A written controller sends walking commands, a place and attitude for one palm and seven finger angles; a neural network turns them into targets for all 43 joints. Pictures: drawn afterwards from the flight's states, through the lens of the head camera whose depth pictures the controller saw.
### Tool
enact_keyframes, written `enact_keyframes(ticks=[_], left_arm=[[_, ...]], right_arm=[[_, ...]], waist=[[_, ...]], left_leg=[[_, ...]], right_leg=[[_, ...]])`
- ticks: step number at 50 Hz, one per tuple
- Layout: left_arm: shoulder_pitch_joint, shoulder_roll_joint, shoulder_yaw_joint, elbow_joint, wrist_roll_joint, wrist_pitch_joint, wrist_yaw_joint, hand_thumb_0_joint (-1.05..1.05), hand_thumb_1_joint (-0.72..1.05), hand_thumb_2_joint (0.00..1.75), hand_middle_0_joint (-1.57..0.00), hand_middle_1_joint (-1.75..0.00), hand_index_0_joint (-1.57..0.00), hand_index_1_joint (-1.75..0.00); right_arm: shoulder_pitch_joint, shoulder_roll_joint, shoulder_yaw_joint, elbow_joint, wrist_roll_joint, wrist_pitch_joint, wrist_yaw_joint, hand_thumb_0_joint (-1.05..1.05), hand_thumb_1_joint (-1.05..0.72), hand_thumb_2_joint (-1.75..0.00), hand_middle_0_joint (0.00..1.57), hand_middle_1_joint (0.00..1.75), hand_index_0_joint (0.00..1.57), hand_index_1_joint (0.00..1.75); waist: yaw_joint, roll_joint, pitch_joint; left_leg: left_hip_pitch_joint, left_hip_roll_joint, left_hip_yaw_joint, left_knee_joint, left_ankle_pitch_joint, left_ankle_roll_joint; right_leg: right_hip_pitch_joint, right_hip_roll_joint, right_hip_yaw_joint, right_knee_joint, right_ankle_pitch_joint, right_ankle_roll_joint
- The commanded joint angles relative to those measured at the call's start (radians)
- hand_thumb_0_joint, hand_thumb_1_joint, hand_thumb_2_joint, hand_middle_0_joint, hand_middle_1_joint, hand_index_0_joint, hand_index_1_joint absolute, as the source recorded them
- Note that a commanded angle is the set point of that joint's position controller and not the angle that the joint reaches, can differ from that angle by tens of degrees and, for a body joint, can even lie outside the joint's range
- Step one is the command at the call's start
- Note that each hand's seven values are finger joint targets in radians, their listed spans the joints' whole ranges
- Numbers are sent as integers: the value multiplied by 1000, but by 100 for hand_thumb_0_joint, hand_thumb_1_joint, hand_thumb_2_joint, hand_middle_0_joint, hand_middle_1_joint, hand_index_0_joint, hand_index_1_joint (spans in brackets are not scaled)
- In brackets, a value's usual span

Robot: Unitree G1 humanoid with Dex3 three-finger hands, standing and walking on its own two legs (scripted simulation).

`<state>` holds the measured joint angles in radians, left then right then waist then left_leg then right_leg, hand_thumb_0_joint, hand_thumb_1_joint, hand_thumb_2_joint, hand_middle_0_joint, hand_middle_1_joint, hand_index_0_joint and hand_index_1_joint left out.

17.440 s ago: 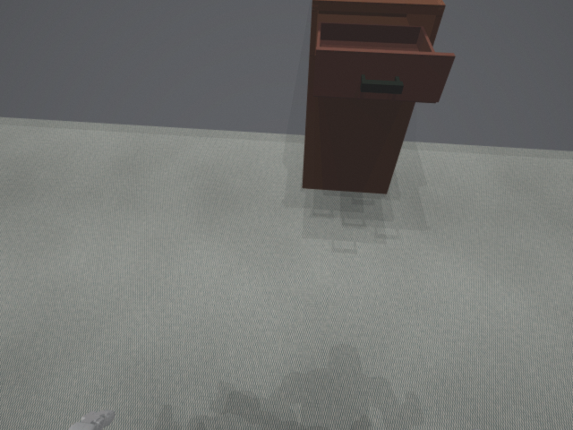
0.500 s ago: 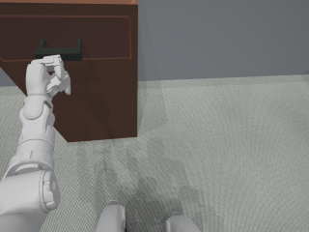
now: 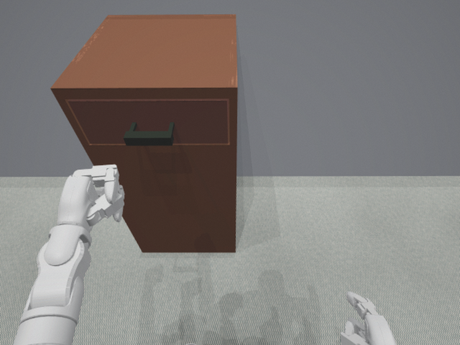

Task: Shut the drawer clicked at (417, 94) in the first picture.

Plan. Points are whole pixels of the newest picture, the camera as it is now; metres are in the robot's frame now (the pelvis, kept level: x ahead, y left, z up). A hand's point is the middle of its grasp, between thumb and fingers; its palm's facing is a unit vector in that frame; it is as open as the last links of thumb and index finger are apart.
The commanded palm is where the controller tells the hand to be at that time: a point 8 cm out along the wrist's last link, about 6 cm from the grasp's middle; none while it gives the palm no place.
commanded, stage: draw the hand back to the body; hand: left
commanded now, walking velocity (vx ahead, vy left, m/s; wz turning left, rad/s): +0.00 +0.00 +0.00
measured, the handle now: (151, 132) +0.59 +0.23 +0.02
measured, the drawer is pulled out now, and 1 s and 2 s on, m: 0.00 0.00 0.00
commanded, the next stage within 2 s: step back with the hand held close in 0.80 s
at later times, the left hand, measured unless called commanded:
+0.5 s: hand (63, 234) +0.22 +0.22 +0.17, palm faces +0.34 -0.88 -0.34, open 3.2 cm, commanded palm +0.17 +0.27 +0.19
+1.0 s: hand (35, 238) +0.20 +0.23 +0.20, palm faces +0.39 -0.82 -0.41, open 3.2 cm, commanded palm +0.15 +0.27 +0.21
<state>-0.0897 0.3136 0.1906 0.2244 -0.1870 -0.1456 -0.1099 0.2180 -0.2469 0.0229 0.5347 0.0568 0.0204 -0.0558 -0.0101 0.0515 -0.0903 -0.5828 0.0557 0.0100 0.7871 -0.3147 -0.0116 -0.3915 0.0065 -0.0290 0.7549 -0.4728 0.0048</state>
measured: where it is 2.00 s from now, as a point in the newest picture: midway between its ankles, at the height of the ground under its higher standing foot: outside the picture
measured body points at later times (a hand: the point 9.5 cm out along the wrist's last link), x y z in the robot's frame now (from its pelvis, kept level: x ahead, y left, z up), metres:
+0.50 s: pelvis +0.01 -0.01 +0.03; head +0.00 -0.04 +0.48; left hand +0.20 +0.26 +0.19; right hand +0.20 -0.23 -0.05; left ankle +0.05 +0.13 -0.71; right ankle -0.05 -0.12 -0.71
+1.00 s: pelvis +0.02 -0.01 +0.03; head +0.01 -0.04 +0.48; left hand +0.17 +0.27 +0.23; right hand +0.22 -0.23 -0.04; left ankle +0.05 +0.13 -0.71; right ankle -0.05 -0.12 -0.71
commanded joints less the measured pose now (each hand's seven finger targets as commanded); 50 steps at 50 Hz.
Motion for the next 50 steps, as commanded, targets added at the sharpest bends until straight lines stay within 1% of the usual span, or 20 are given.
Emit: enact_keyframes(ticks=[1,3,7,8,11,12,14,21,23,31,34,37,40,42,44,46,47,48,49,50], left_arm=[[-164,178,42,-323,76,-7,153,0,90,90,-140,-160,-140,-160],[-119,197,59,-371,84,7,180,0,90,90,-140,-160,-140,-160],[-30,168,51,-468,95,16,210,0,90,90,-140,-160,-140,-160],[-2,190,70,-483,96,16,212,0,90,90,-140,-160,-140,-160],[79,165,66,-555,101,15,218,0,90,90,-140,-160,-140,-160],[112,153,63,-577,100,16,218,0,90,90,-140,-160,-140,-160],[175,155,75,-599,96,16,214,0,90,90,-140,-160,-140,-160],[368,174,140,-770,97,-8,216,0,90,90,-140,-160,-140,-160],[432,195,172,-797,96,-12,215,0,90,90,-140,-160,-140,-160],[601,197,230,-926,92,-35,215,0,90,90,-140,-160,-140,-160],[575,152,188,-850,91,-22,210,0,90,90,-140,-160,-140,-160],[537,165,194,-867,96,-26,214,0,90,90,-140,-160,-140,-160],[537,174,200,-898,98,-28,218,0,90,90,-140,-160,-140,-160],[554,185,213,-911,98,-28,223,0,90,90,-140,-160,-140,-160],[558,179,205,-914,98,-22,222,0,90,90,-140,-160,-140,-160],[569,185,218,-909,95,-18,224,0,90,90,-140,-160,-140,-160],[433,330,358,-1014,110,-66,229,0,90,90,-140,-160,-140,-160],[435,341,378,-967,113,-83,226,0,90,90,-140,-160,-140,-160],[566,235,299,-865,115,-77,214,0,90,90,-140,-160,-140,-160],[629,193,266,-842,117,-71,204,0,90,90,-140,-160,-140,-160]], right_arm=[[-107,-115,-31,-148,-8,-38,-38,0,-90,-90,20,30,20,30],[-125,-115,-29,-144,-13,-42,-45,0,-90,-90,20,30,20,30],[-148,-100,-18,-137,-21,-54,-47,0,-90,-90,20,30,20,30],[-156,-105,-22,-130,-24,-61,-48,0,-90,-90,20,30,20,30],[-161,-97,-16,-127,-29,-73,-43,0,-90,-90,20,30,20,30],[-163,-94,-18,-126,-30,-76,-41,0,-90,-90,20,30,20,30],[-169,-95,-18,-122,-34,-83,-39,0,-90,-90,20,30,20,30],[-176,-86,-30,-119,-43,-115,-28,0,-90,-90,20,30,20,30],[-183,-89,-36,-117,-48,-127,-26,0,-90,-90,20,30,20,30],[-173,-74,-44,-125,-44,-154,-27,0,-90,-90,20,30,20,30],[-164,-79,-45,-111,-43,-151,-32,0,-90,-90,20,30,20,30],[-165,-84,-48,-116,-44,-151,-38,0,-90,-90,20,30,20,30],[-167,-80,-45,-116,-48,-159,-40,0,-90,-90,20,30,20,30],[-171,-76,-45,-117,-48,-166,-38,0,-90,-90,20,30,20,30],[-170,-72,-41,-116,-48,-166,-37,0,-90,-90,20,30,20,30],[-172,-72,-43,-118,-49,-165,-35,0,-90,-90,20,30,20,30],[-146,-101,-51,-134,-55,-131,-23,0,-90,-90,20,30,20,30],[-149,-85,-49,-124,-55,-116,-23,0,-90,-90,20,30,20,30],[-145,-82,-54,-114,-57,-98,-21,0,-90,-90,20,30,20,30],[-141,-87,-62,-127,-55,-83,-14,0,-90,-90,20,30,20,30]], waist=[[2,-10,-142],[9,-40,-127],[18,0,-93],[24,-40,-77],[32,21,-59],[31,9,-54],[36,-24,-19],[54,10,-6],[62,-33,26],[73,-17,25],[55,-54,97],[61,-59,74],[71,-13,35],[78,-22,17],[76,11,29],[80,-17,32],[31,-31,113],[31,-54,113],[22,-82,108],[23,-62,67]], left_leg=[[398,-45,-4,-206,118,48],[430,-45,3,-240,131,52],[502,-45,9,-300,163,48],[507,-44,12,-312,171,50],[551,-48,16,-343,216,46],[563,-44,18,-350,222,45],[560,-46,21,-369,218,46],[598,-46,36,-381,271,45],[595,-47,42,-377,276,45],[592,-45,47,-361,302,47],[576,-42,49,-369,260,48],[587,-43,45,-368,264,51],[598,-47,43,-364,296,50],[596,-47,42,-356,327,50],[591,-46,40,-358,327,45],[584,-43,42,-355,340,45],[522,-25,39,-302,326,60],[513,-34,31,-292,308,54],[503,-24,29,-287,352,55],[512,-17,34,-289,409,58]], right_leg=[[-26,21,5,-247,291,-26],[17,23,8,-289,301,-22],[90,14,2,-338,329,-24],[95,22,4,-367,334,-21],[139,16,0,-386,378,-24],[149,14,-2,-390,379,-23],[162,14,-1,-416,377,-20],[202,8,-2,-442,426,-17],[185,14,1,-472,434,-12],[205,6,-1,-451,478,-8],[169,5,-3,-469,432,-1],[172,4,0,-463,426,-2],[205,0,1,-448,463,-7],[219,-3,0,-433,505,-8],[222,-3,1,-434,504,-11],[223,-1,-1,-429,526,-8],[136,-53,70,-480,626,5],[139,-68,69,-484,674,2],[156,-70,45,-454,703,6],[175,-67,42,-429,725,14]])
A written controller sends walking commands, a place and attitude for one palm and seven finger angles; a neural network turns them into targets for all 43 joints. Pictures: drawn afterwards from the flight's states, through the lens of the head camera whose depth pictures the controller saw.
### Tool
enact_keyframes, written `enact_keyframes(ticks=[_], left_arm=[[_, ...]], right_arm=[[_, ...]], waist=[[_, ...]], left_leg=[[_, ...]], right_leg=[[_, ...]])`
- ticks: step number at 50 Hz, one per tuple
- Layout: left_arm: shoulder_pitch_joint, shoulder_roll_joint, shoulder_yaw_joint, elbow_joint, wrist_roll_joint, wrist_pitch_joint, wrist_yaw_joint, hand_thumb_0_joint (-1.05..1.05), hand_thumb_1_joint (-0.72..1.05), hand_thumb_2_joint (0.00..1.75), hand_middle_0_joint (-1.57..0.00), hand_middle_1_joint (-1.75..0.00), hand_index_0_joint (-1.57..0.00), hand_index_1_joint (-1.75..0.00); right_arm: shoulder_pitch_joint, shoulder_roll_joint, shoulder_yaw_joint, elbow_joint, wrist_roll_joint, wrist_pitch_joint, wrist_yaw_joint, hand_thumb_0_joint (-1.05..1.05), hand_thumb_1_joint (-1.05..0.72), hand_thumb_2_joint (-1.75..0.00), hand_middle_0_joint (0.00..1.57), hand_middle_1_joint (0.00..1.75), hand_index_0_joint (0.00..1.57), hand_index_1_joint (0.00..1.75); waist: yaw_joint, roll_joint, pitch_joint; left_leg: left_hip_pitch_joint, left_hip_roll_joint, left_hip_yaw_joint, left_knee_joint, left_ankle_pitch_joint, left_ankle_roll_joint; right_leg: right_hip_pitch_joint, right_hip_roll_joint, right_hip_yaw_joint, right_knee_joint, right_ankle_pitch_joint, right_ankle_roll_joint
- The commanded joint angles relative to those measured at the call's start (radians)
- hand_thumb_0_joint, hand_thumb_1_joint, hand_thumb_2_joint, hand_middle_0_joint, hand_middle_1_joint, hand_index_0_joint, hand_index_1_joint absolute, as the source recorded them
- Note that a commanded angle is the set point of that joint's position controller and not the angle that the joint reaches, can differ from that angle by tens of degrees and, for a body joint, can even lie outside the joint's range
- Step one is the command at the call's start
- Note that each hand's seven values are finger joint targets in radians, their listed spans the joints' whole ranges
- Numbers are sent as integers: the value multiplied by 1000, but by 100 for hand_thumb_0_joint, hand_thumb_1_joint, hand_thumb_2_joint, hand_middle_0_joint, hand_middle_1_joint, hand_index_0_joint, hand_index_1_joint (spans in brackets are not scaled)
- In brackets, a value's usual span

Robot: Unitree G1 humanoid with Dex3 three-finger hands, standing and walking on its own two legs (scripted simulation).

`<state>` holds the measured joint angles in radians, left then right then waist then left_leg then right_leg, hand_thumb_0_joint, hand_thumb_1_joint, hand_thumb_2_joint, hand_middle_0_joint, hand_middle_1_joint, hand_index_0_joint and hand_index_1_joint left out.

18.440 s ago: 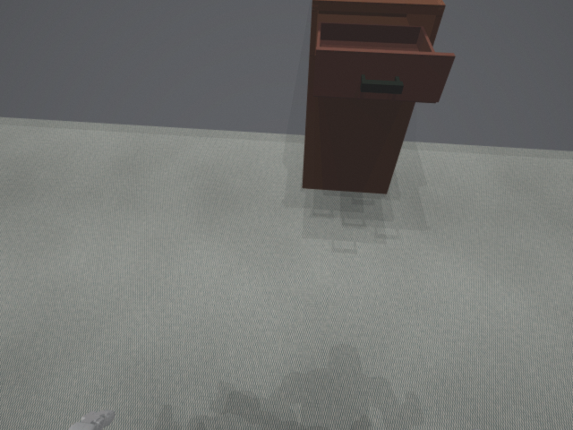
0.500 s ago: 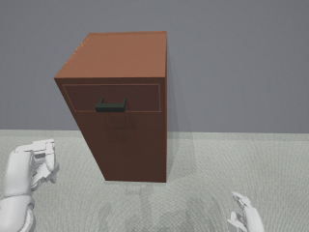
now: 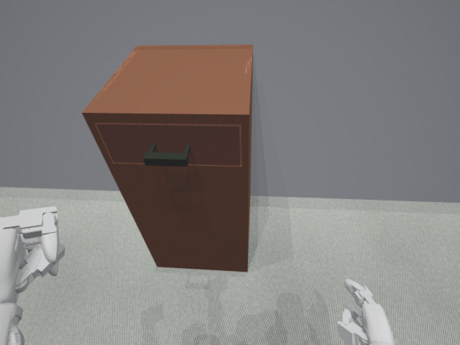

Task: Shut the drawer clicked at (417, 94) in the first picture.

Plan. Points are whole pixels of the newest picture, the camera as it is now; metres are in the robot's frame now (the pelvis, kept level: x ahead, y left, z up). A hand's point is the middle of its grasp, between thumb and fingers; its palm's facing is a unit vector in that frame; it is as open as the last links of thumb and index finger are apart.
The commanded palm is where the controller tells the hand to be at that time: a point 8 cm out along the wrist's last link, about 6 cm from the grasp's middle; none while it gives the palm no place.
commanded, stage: step back with the hand held close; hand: left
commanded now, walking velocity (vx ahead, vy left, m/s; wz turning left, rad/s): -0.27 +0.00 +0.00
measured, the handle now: (168, 153) +0.57 +0.24 -0.01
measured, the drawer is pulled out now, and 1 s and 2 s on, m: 0.00 0.00 0.00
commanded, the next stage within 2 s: stop stepping back and stand still in 0.96 s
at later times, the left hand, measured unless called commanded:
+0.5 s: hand (10, 302) +0.12 +0.27 +0.16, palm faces +0.30 -0.81 -0.50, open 3.2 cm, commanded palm +0.06 +0.31 +0.18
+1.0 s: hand out of the picture +0.03 +0.29 +0.17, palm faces +0.39 -0.81 -0.43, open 3.2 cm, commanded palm -0.05 +0.33 +0.18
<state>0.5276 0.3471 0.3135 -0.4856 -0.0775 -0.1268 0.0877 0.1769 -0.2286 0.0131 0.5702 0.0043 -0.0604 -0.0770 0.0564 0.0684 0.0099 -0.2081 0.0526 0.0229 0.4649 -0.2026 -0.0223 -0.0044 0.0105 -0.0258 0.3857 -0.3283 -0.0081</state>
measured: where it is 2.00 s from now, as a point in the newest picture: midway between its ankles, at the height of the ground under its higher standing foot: outside the picture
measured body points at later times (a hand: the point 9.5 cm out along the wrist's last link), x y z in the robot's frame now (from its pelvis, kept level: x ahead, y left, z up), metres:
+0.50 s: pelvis -0.07 +0.03 -0.01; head -0.04 +0.03 +0.44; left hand +0.10 +0.31 +0.19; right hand +0.10 -0.21 -0.09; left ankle +0.03 +0.14 -0.74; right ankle -0.07 -0.11 -0.74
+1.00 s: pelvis -0.17 +0.04 -0.01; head -0.14 +0.07 +0.44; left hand +0.00 +0.33 +0.19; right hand +0.01 -0.18 -0.08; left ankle -0.02 +0.13 -0.74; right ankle -0.24 -0.08 -0.69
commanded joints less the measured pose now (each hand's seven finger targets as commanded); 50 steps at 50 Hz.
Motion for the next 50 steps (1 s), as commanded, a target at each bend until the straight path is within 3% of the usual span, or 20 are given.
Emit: enact_keyframes(ticks=[1,6,8,14,22,28,29,32,33,35,36,37,39,40,41,42,43,45,48,50], left_arm=[[41,143,128,-142,7,-88,0,0,90,90,-140,-160,-140,-160],[98,178,153,-228,4,-87,4,0,90,90,-140,-160,-140,-160],[111,223,196,-264,1,-89,16,0,90,90,-140,-160,-140,-160],[158,218,202,-307,-5,-99,40,0,90,90,-140,-160,-140,-160],[160,201,196,-289,2,-139,64,0,90,90,-140,-160,-140,-160],[145,220,227,-323,20,-166,70,0,90,90,-140,-160,-140,-160],[147,190,206,-326,19,-170,69,0,90,90,-140,-160,-140,-160],[144,207,213,-343,16,-178,72,0,90,90,-140,-160,-140,-160],[135,242,236,-357,14,-182,78,0,90,90,-140,-160,-140,-160],[101,201,192,-307,15,-173,91,0,90,90,-140,-160,-140,-160],[50,182,162,-304,23,-165,96,0,90,90,-140,-160,-140,-160],[16,186,162,-293,28,-158,101,0,90,90,-140,-160,-140,-160],[-20,192,161,-307,28,-152,98,0,90,90,-140,-160,-140,-160],[-17,193,165,-322,29,-159,94,0,90,90,-140,-160,-140,-160],[10,207,196,-326,33,-173,89,0,90,90,-140,-160,-140,-160],[7,208,216,-333,49,-184,83,0,90,90,-140,-160,-140,-160],[19,233,239,-323,47,-187,80,0,90,90,-140,-160,-140,-160],[57,199,215,-340,35,-186,79,0,90,90,-140,-160,-140,-160],[126,198,204,-394,11,-180,84,0,90,90,-140,-160,-140,-160],[120,191,177,-402,-2,-185,72,0,90,90,-140,-160,-140,-160]], right_arm=[[-94,-109,-58,-171,0,13,13,0,-90,-90,20,30,20,30],[-98,-110,-69,-208,3,51,16,0,-90,-90,20,30,20,30],[-107,-106,-69,-218,2,59,8,0,-90,-90,20,30,20,30],[-82,-101,-74,-226,5,56,2,0,-90,-90,20,30,20,30],[-80,-110,-75,-212,4,7,-5,0,-90,-90,20,30,20,30],[-77,-126,-80,-207,-3,-40,-13,0,-90,-90,20,30,20,30],[-68,-119,-75,-206,-3,-44,-12,0,-90,-90,20,30,20,30],[-59,-107,-77,-193,-5,-57,-8,0,-90,-90,20,30,20,30],[-53,-107,-82,-178,-7,-60,-10,0,-90,-90,20,30,20,30],[-40,-92,-88,-137,-9,-47,-6,0,-90,-90,20,30,20,30],[-39,-86,-86,-127,-10,-41,-4,0,-90,-90,20,30,20,30],[-42,-82,-83,-118,-10,-37,-3,0,-90,-90,20,30,20,30],[-64,-98,-75,-127,-7,-38,-15,0,-90,-90,20,30,20,30],[-74,-119,-71,-146,-8,-46,-19,0,-90,-90,20,30,20,30],[-87,-126,-73,-150,-8,-60,-18,0,-90,-90,20,30,20,30],[-82,-121,-80,-152,-16,-73,-15,0,-90,-90,20,30,20,30],[-73,-106,-85,-150,-19,-79,-12,0,-90,-90,20,30,20,30],[-72,-99,-92,-141,-25,-86,17,0,-90,-90,20,30,20,30],[-77,-96,-83,-130,-26,-92,42,0,-90,-90,20,30,20,30],[-49,-83,-67,-108,-30,-97,53,0,-90,-90,20,30,20,30]], waist=[[-46,-59,-70],[-41,-43,-142],[-33,-49,-162],[-47,-10,-164],[-64,26,-68],[-57,93,-69],[-59,102,-73],[-62,26,-80],[-67,-31,-92],[-78,-188,-73],[-88,-227,-50],[-93,-240,-36],[-91,-87,17],[-79,39,23],[-70,196,-53],[-69,259,-87],[-68,203,-96],[-57,70,-122],[-54,200,-167],[-54,227,-188]], left_leg=[[151,-3,22,28,352,70],[158,19,9,9,470,66],[146,19,8,6,460,63],[76,27,-6,1,387,56],[-138,42,-70,-111,-144,58],[-331,82,-142,-203,-395,78],[-359,83,-148,-203,-405,80],[-244,26,-92,-73,-318,51],[-127,-16,-54,52,-256,29],[20,-70,-18,330,-150,-2],[28,-70,-20,378,-131,-1],[37,-68,-25,335,-119,3],[-23,-15,-100,39,-155,28],[-163,72,-218,-140,-190,70],[-344,200,-379,-322,-483,119],[-488,280,-467,-422,-663,170],[-467,292,-480,-403,-584,188],[-328,250,-355,-285,-382,186],[-210,192,-221,-282,-306,118],[-147,153,-195,-292,-255,63]], right_leg=[[-196,-66,32,-39,581,32],[-189,-39,10,3,509,36],[-188,-36,10,6,496,37],[-195,-30,15,36,413,34],[-227,1,28,31,67,24],[-134,54,15,131,-64,22],[-116,53,17,150,-60,17],[-265,15,77,40,-130,-12],[-398,-32,141,-49,-197,-35],[-633,-182,285,-177,-269,-102],[-667,-218,283,-171,-213,-114],[-664,-203,236,-140,-145,-100],[-596,-74,132,12,-85,-23],[-468,19,67,143,-54,22],[-254,85,30,388,-79,37],[-128,120,49,630,-100,39],[-187,114,82,754,-112,35],[-295,82,83,738,-145,18],[-270,78,-2,493,-222,-2],[-219,92,-39,254,-257,-23]])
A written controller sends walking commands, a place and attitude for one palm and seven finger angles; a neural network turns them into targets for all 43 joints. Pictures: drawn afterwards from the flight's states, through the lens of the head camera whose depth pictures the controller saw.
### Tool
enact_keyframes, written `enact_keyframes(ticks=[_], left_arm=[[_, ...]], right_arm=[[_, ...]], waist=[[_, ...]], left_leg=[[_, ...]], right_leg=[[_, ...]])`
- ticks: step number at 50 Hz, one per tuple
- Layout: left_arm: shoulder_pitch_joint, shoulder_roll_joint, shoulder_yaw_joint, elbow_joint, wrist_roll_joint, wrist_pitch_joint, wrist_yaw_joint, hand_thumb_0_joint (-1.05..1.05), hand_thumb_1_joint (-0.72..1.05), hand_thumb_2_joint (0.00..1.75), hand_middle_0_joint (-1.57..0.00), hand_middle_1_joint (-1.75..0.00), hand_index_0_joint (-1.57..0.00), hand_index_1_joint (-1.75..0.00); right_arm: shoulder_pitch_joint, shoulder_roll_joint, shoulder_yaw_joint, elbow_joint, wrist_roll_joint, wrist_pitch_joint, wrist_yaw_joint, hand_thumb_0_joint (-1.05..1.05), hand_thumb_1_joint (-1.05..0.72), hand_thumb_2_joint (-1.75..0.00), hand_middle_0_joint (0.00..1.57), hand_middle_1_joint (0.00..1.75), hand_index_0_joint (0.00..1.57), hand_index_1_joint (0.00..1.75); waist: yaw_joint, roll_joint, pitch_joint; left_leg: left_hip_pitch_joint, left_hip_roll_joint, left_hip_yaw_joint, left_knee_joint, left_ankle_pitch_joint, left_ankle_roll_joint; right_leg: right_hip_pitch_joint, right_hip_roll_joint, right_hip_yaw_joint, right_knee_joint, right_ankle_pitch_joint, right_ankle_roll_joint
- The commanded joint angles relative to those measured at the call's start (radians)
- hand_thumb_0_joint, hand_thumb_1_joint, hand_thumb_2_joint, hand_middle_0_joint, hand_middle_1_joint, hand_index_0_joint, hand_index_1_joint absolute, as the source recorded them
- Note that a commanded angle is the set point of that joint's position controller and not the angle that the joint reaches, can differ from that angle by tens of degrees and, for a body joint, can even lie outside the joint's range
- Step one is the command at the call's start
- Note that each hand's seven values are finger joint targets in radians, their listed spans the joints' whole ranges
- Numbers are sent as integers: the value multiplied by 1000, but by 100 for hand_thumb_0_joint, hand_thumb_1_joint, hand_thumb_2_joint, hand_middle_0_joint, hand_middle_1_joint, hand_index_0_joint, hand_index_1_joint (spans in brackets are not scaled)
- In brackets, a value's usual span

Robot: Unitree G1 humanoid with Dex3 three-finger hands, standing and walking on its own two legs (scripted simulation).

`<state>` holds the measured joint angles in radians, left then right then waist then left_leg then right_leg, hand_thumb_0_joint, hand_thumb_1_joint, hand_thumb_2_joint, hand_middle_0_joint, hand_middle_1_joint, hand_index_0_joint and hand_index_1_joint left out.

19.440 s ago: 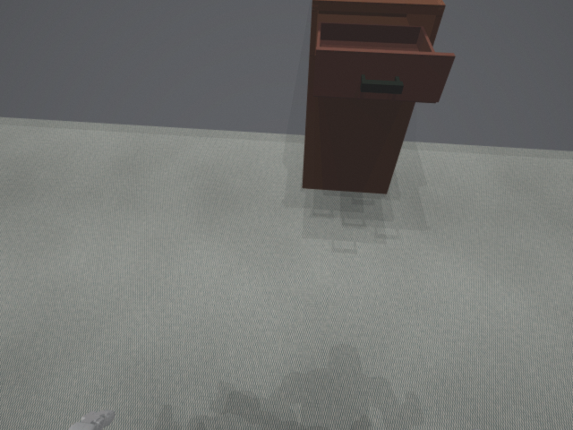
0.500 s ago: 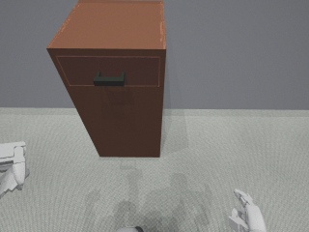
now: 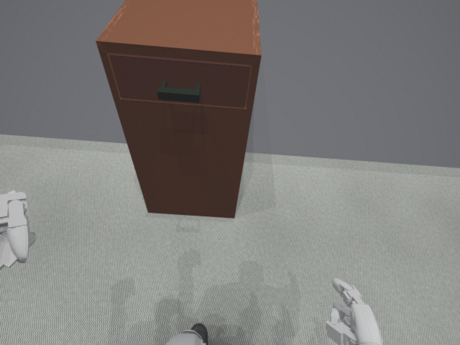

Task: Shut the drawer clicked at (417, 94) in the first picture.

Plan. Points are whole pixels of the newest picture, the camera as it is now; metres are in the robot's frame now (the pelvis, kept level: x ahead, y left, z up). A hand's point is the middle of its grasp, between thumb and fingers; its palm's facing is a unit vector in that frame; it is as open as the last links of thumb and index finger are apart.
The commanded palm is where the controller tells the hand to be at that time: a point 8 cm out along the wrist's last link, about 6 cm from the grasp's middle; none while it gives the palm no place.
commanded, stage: stop stepping back and stand still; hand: left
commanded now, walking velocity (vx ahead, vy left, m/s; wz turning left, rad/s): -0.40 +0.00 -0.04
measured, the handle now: (180, 89) +0.75 +0.19 +0.00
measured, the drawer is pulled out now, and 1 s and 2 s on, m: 0.00 0.00 0.00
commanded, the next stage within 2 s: let the arm hang, fingers relaxed in 0.82 s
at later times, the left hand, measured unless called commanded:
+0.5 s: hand (9, 337) +0.11 +0.22 +0.18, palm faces +0.27 -0.84 -0.47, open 3.2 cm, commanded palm +0.07 +0.27 +0.19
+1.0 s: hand (37, 330) +0.13 +0.25 +0.07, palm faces +0.20 -0.87 -0.45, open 3.2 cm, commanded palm none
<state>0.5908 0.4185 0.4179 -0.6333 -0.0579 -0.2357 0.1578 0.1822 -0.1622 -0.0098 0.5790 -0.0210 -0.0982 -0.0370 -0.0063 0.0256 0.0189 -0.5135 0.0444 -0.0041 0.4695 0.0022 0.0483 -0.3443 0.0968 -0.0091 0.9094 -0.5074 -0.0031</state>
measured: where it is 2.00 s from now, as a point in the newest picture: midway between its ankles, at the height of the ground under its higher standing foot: outside the picture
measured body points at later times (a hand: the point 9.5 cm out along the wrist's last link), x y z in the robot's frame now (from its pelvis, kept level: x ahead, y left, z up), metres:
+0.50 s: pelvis -0.08 +0.00 +0.01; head -0.09 +0.01 +0.46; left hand +0.09 +0.26 +0.21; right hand +0.04 -0.26 -0.08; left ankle -0.01 +0.10 -0.70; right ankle -0.10 -0.10 -0.73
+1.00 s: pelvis -0.08 +0.02 +0.00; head -0.08 +0.01 +0.45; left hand +0.11 +0.30 +0.10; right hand +0.08 -0.22 -0.10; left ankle -0.04 +0.13 -0.73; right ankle -0.10 -0.10 -0.73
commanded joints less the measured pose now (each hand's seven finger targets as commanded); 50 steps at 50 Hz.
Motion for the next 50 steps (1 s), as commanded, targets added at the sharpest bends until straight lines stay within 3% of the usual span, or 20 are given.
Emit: enact_keyframes(ticks=[1,2,4,5,6,8,9,11,13,14,16,19,21,23,27,33,40,45,46,50], left_arm=[[57,133,81,-239,-27,-83,-3,0,90,90,-140,-160,-140,-160],[39,146,81,-233,-25,-90,-9,0,90,90,-140,-160,-140,-160],[13,195,118,-222,-21,-101,-2,0,90,90,-140,-160,-140,-160],[-31,201,111,-206,-20,-88,5,0,90,90,-140,-160,-140,-160],[-3,145,77,-150,-12,-58,0,0,90,90,-140,-160,-140,-160],[25,143,100,-130,-9,-19,1,0,90,90,-140,-160,-140,-160],[37,127,88,-123,-12,-9,1,0,90,90,-140,-160,-140,-160],[15,140,87,-164,-17,-18,4,0,90,90,-140,-160,-140,-160],[54,160,103,-166,-20,-24,3,0,90,90,-140,-160,-140,-160],[34,136,77,-200,-16,-26,4,0,90,90,-140,-160,-140,-160],[76,135,85,-216,-2,-20,16,0,90,90,-140,-160,-140,-160],[160,128,85,-195,7,-12,11,0,90,90,-140,-160,-140,-160],[152,142,98,-170,2,-15,10,0,90,90,-140,-160,-140,-160],[60,120,90,-165,5,-14,25,0,90,90,-140,-160,-140,-160],[-34,93,37,-54,28,-21,41,0,90,90,-140,-160,-140,-160],[-37,119,63,-143,33,-39,21,0,90,90,-140,-160,-140,-160],[28,82,42,-117,21,-46,16,0,90,90,-140,-160,-140,-160],[38,95,52,-132,8,-40,12,0,90,90,-140,-160,-140,-160],[-78,-63,-331,704,110,135,-131,0,90,90,-140,-160,-140,-160],[-157,-130,-333,861,96,236,-152,0,90,90,-124,-143,-124,-143]], right_arm=[[-48,-146,-43,-102,-8,-56,12,0,-90,-90,20,30,20,30],[-36,-139,-42,-92,-10,-47,11,0,-90,-90,20,30,20,30],[-33,-127,-36,-82,1,-15,-1,0,-90,-90,20,30,20,30],[-66,-136,-36,-98,5,-25,-8,0,-90,-90,20,30,20,30],[-63,-154,-49,-100,19,-20,-12,0,-90,-90,20,30,20,30],[-87,-137,-26,-133,29,-5,-22,0,-90,-90,20,30,20,30],[-70,-143,-23,-129,34,-2,-34,0,-90,-90,20,30,20,30],[-51,-179,-30,-142,38,-29,-39,0,-90,-90,20,30,20,30],[-52,-166,-29,-133,23,-61,-34,0,-90,-90,20,30,20,30],[-53,-156,-24,-126,14,-65,-35,0,-90,-90,20,30,20,30],[-64,-159,-25,-134,13,-63,-30,0,-90,-90,20,30,20,30],[-60,-157,-31,-150,21,-34,-25,0,-90,-90,20,30,20,30],[-43,-161,-54,-134,17,-8,-24,0,-90,-90,20,30,20,30],[-22,-174,-58,-107,13,11,-19,0,-90,-90,20,30,20,30],[-36,-160,-40,-91,20,-24,-49,0,-90,-90,20,30,20,30],[-48,-170,-31,-110,22,-59,-54,0,-90,-90,20,30,20,30],[-38,-154,-33,-108,19,-70,-22,0,-90,-90,20,30,20,30],[-49,-149,-29,-117,22,-46,-21,0,-90,-90,20,30,20,30],[-81,-299,-83,125,23,-76,60,0,-90,-90,20,30,20,30],[4,-196,-42,107,4,34,39,0,-90,-90,20,30,20,30]], waist=[[10,254,-197],[2,176,-177],[-8,-95,-143],[-1,-146,-121],[-4,-213,-84],[-19,-149,-92],[-28,-73,-86],[-4,83,-134],[5,185,-179],[-5,182,-142],[4,184,-110],[-3,109,-92],[-13,-175,-59],[-28,-167,-27],[-21,-85,6],[-7,113,7],[-8,-51,-43],[-5,13,-85],[-38,26,-60],[4,-126,-91]], left_leg=[[189,156,-146,-260,-411,-37],[229,114,-84,-157,-330,-69],[337,-18,27,285,-293,-101],[275,-56,22,441,-341,-104],[173,-49,-27,482,-339,-79],[156,-22,-6,213,-257,-54],[259,-31,0,44,-101,-39],[408,95,-148,-80,142,16],[436,159,-313,-204,-38,32],[338,179,-375,-293,-279,22],[154,154,-296,-371,-599,4],[14,19,-91,-188,-548,-38],[146,-55,-23,261,-364,-62],[42,-35,-33,460,-337,-56],[246,-22,38,93,-327,-15],[154,122,-231,-201,-567,49],[203,4,-30,28,-254,-17],[309,25,-41,-22,-68,-24],[225,45,-57,147,127,-21],[174,84,-124,70,43,35]], right_leg=[[146,-15,-46,-446,-28,-38],[118,-66,0,-618,45,-49],[-112,-346,248,-765,234,-136],[-157,-415,268,-732,253,-179],[-83,-371,230,-635,434,-175],[75,-293,123,-489,648,-102],[71,-228,69,-431,621,-52],[51,-96,8,-325,383,17],[3,-56,17,-287,69,18],[53,-58,28,-247,15,13],[188,-53,-4,-308,28,-9],[319,-86,-13,-549,85,-35],[-4,-309,307,-748,-201,-150],[-16,-407,391,-745,-145,-214],[-54,-275,168,-609,-70,-113],[73,-91,5,-371,120,5],[123,-182,135,-564,266,-37],[135,-142,65,-509,419,-17],[45,-204,-15,-316,597,-18],[87,-153,-12,-323,357,-12]])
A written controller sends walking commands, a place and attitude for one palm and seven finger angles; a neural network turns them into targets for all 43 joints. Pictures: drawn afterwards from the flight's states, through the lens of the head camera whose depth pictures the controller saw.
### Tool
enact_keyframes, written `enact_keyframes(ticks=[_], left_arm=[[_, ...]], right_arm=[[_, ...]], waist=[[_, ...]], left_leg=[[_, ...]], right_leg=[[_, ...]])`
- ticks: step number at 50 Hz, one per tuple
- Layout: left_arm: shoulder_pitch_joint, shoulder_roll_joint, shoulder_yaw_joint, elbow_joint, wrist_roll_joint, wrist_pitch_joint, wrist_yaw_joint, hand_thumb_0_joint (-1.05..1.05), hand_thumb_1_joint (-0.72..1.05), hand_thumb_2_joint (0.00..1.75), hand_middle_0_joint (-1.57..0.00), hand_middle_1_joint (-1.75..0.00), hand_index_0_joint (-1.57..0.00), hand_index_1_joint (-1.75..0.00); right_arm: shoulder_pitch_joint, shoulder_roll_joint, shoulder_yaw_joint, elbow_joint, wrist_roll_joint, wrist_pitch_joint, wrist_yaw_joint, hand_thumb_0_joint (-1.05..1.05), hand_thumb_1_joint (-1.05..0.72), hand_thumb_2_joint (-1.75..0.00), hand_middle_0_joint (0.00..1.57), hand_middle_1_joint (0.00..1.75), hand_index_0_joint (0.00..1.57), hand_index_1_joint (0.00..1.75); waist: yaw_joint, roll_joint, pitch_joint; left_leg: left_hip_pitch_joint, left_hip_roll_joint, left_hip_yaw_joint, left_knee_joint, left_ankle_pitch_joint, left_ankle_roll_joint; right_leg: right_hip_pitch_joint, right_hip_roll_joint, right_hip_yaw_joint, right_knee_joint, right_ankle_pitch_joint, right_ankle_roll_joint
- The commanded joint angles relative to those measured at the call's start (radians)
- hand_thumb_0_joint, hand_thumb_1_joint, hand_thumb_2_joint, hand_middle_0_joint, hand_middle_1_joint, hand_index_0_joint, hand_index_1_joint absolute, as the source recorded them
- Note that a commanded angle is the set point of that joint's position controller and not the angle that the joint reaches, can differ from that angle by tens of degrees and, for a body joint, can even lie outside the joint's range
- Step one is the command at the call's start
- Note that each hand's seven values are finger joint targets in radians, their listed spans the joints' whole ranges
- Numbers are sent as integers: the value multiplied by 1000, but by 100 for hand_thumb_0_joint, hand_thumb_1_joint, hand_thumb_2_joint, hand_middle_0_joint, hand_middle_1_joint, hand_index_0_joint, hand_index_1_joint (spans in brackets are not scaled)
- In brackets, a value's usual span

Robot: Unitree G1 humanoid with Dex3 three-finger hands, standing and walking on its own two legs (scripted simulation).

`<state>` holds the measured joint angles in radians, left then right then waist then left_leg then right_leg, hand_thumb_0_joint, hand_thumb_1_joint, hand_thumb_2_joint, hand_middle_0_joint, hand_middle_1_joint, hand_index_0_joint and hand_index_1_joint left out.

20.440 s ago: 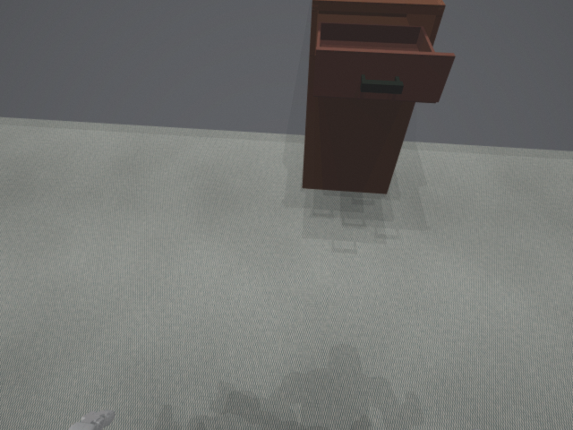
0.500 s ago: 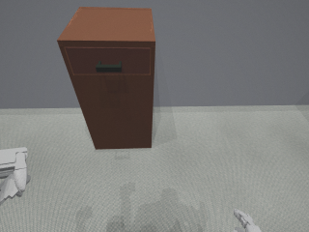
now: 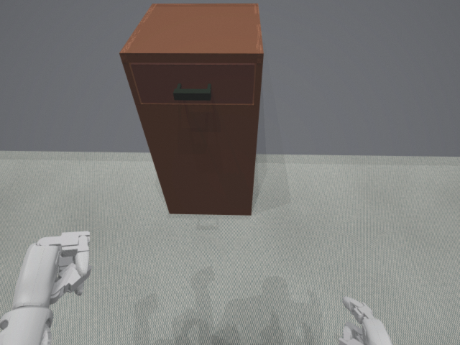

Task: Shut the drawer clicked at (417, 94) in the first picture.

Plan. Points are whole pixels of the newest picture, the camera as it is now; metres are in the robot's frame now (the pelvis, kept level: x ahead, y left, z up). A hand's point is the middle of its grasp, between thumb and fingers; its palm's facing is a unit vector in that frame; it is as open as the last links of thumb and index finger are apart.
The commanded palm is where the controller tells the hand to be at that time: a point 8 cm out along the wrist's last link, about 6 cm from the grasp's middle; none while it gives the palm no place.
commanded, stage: let the arm hang, fingers relaxed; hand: left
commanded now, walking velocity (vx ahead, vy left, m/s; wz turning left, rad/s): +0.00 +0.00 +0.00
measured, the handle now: (193, 90) +0.83 +0.19 +0.00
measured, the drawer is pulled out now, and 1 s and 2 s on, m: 0.00 0.00 0.00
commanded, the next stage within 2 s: look to check the result in 1.02 s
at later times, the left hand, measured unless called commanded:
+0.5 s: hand out of the picture -0.09 +0.18 -0.16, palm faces +0.05 -0.98 -0.21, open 5.3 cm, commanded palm none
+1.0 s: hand out of the picture -0.02 +0.13 -0.17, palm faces +0.06 -0.99 -0.14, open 7.3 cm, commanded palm none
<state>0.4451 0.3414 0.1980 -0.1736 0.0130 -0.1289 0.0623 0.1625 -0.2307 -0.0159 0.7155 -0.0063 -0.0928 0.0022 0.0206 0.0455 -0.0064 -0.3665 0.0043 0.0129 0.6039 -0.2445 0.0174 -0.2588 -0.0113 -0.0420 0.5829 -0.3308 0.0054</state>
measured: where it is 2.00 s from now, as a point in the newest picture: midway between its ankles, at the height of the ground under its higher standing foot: outside the picture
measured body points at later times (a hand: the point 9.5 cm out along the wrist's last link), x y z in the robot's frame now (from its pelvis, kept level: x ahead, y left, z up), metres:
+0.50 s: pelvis -0.01 +0.00 +0.01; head +0.01 +0.00 +0.46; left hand -0.09 +0.23 -0.14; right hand -0.03 -0.21 -0.15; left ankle +0.04 +0.11 -0.73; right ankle -0.02 -0.12 -0.73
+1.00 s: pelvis -0.01 -0.01 +0.01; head +0.00 -0.01 +0.46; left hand -0.03 +0.18 -0.16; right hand -0.05 -0.20 -0.16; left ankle +0.04 +0.11 -0.73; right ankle -0.02 -0.12 -0.73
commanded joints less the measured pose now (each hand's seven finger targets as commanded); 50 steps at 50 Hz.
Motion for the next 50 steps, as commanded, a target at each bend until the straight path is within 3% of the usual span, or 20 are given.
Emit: enact_keyframes(ticks=[1,2,3,4,7,8,10,11,12,13,17,24,26,29,31,39,44,50], left_arm=[[-36,-44,-111,464,26,129,-57,0,90,90,-120,-138,-120,-138],[-64,-33,-111,535,28,129,-57,0,90,90,-116,-134,-116,-134],[-91,-19,-115,609,26,131,-56,0,90,90,-112,-130,-112,-130],[-116,-16,-120,677,21,135,-52,0,90,90,-108,-125,-108,-125],[-150,-21,-137,868,11,143,-44,0,90,90,-96,-112,-96,-112],[-138,-11,-140,921,10,143,-43,0,90,90,-92,-108,-92,-108],[-112,-46,-140,1016,4,140,-41,0,90,90,-84,-99,-84,-99],[-107,-44,-145,1056,4,140,-42,0,90,90,-80,-95,-80,-95],[-101,-47,-148,1087,3,139,-44,0,90,90,-76,-91,-76,-91],[-94,-49,-150,1114,5,137,-43,0,90,90,-72,-86,-72,-86],[-64,-70,-168,1208,1,132,-42,0,90,90,-56,-69,-56,-69],[-21,-103,-178,1299,-1,128,-30,0,90,90,-28,-39,-28,-39],[-5,-114,-179,1314,-2,129,-27,0,90,90,-20,-30,-20,-30],[6,-127,-179,1327,-1,128,-23,0,90,90,-20,-30,-20,-30],[4,-138,-177,1328,0,129,-20,0,90,90,-20,-30,-20,-30],[-8,-158,-166,1315,1,127,-16,0,90,90,-20,-30,-20,-30],[-15,-168,-161,1305,0,126,-16,0,90,90,-20,-30,-20,-30],[-18,-176,-162,1307,-2,121,-17,0,90,90,-20,-30,-20,-30]], right_arm=[[15,-124,-31,-24,-16,38,-4,0,-90,-90,20,30,20,30],[14,-120,-30,-13,-19,47,-8,0,-90,-90,20,30,20,30],[9,-121,-32,3,-21,57,-9,0,-90,-90,20,30,20,30],[19,-107,-29,23,-24,68,-12,0,-90,-90,20,30,20,30],[20,-89,-13,95,-25,85,-17,0,-90,-90,20,30,20,30],[22,-94,-11,112,-22,89,-19,0,-90,-90,20,30,20,30],[48,-68,-10,153,-23,93,-26,0,-90,-90,20,30,20,30],[58,-60,-10,173,-21,95,-28,0,-90,-90,20,30,20,30],[74,-61,-10,188,-19,96,-30,0,-90,-90,20,30,20,30],[89,-65,-15,200,-17,99,-33,0,-90,-90,20,30,20,30],[158,-45,-15,265,-11,102,-36,0,-90,-90,20,30,20,30],[232,-5,-10,346,-8,104,-40,0,-90,-90,20,30,20,30],[241,6,-9,363,-8,103,-41,0,-90,-90,20,30,20,30],[257,26,-9,380,-9,105,-41,0,-90,-90,20,30,20,30],[264,38,-8,389,-10,106,-42,0,-90,-90,20,30,20,30],[288,79,-14,399,-15,108,-40,0,-90,-90,20,30,20,30],[288,89,-15,398,-15,103,-44,0,-90,-90,20,30,20,30],[287,88,-14,396,-13,97,-48,0,-90,-90,20,30,20,30]], waist=[[-16,-220,-71],[-16,-280,-72],[-21,-262,-65],[-27,-206,-57],[-22,36,-4],[-12,67,4],[-9,160,5],[-8,170,8],[-11,164,9],[-10,105,17],[-19,34,25],[-26,-45,87],[-23,-37,94],[-24,-62,111],[-25,-37,145],[-29,-67,164],[-26,-18,159],[-25,-33,125]], left_leg=[[19,108,-140,-56,270,65],[34,78,-111,-31,261,51],[71,55,-91,-16,252,36],[94,44,-79,-21,254,31],[85,70,-120,-138,175,35],[76,78,-138,-163,143,38],[66,84,-145,-211,54,38],[61,83,-151,-230,13,37],[64,85,-153,-245,-20,35],[81,91,-158,-246,-27,36],[117,88,-150,-262,-50,36],[128,85,-126,-268,-34,34],[129,84,-122,-273,-49,34],[127,78,-106,-260,-40,32],[109,76,-107,-266,-61,31],[94,57,-75,-214,-45,24],[79,65,-87,-224,-44,24],[106,69,-78,-213,33,22]], right_leg=[[29,-55,37,-25,205,-29],[39,-78,60,-53,262,-43],[11,-103,87,-69,293,-62],[9,-114,94,-81,305,-72],[15,-70,74,-106,114,-49],[33,-63,67,-125,80,-44],[65,-56,61,-154,61,-48],[76,-55,55,-165,58,-50],[81,-52,53,-175,53,-52],[72,-52,48,-191,52,-53],[58,-62,52,-226,45,-57],[19,-68,52,-243,18,-58],[5,-68,56,-242,2,-58],[-10,-71,57,-245,-13,-58],[-31,-66,63,-243,-29,-59],[-80,-74,81,-259,-103,-66],[-61,-67,71,-243,-62,-66],[-21,-72,71,-243,11,-65]])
